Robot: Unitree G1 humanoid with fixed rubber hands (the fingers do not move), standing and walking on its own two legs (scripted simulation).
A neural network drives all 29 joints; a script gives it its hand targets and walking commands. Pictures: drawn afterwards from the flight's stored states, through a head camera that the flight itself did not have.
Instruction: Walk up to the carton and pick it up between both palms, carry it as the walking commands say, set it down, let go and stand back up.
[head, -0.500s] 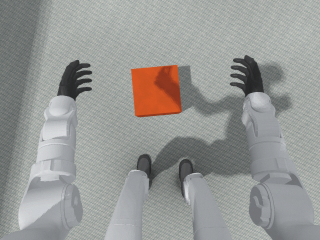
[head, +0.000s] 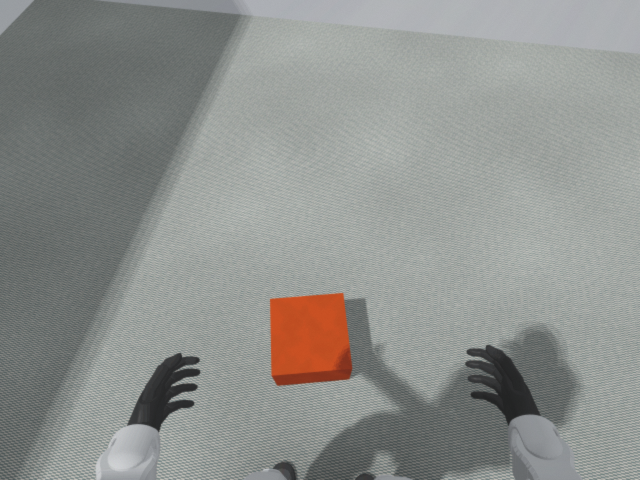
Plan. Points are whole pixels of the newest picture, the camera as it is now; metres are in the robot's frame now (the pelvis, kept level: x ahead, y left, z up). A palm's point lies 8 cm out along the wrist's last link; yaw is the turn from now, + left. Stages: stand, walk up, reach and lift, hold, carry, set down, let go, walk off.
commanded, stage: let go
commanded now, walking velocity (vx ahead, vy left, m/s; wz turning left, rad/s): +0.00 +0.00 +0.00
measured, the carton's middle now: (310, 339) +0.47 +0.06 -0.69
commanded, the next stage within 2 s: stand in 0.54 s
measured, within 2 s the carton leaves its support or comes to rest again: neither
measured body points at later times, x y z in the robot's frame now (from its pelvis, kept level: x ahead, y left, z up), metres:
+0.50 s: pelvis +0.01 +0.02 +0.00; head +0.03 +0.02 +0.45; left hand +0.18 +0.25 -0.07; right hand +0.18 -0.22 -0.07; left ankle +0.00 +0.13 -0.74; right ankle -0.02 -0.10 -0.74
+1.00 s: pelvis +0.03 +0.02 +0.00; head +0.00 +0.04 +0.45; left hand +0.16 +0.32 -0.09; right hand +0.17 -0.27 -0.07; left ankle +0.00 +0.13 -0.74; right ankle -0.02 -0.10 -0.74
